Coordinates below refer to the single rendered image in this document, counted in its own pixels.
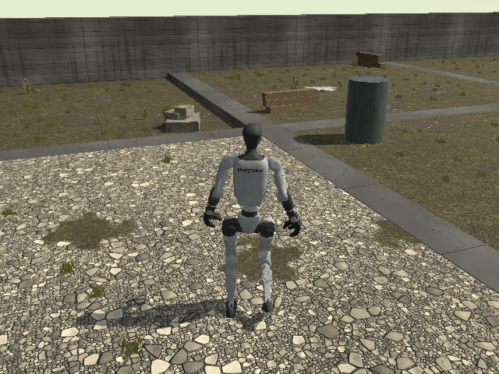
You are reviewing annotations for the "left robot hand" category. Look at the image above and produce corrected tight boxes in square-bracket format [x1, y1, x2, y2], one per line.
[203, 213, 221, 228]

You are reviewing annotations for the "robot left foot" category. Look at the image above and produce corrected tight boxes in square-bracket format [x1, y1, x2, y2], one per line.
[226, 298, 237, 318]

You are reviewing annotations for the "right robot forearm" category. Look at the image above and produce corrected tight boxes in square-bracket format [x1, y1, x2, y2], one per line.
[281, 190, 299, 223]

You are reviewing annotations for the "right robot hand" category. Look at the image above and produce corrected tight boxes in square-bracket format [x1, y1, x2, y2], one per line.
[283, 219, 301, 237]

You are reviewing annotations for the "left robot forearm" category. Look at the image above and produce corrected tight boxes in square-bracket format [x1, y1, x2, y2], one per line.
[205, 187, 220, 215]

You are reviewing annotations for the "left robot shin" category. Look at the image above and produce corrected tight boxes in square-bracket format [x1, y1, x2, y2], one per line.
[225, 257, 236, 308]

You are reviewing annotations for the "right robot upper arm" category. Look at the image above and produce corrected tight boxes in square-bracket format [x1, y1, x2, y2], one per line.
[267, 157, 288, 202]

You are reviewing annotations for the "left robot upper arm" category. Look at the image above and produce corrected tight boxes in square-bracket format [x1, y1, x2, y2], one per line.
[212, 157, 235, 199]

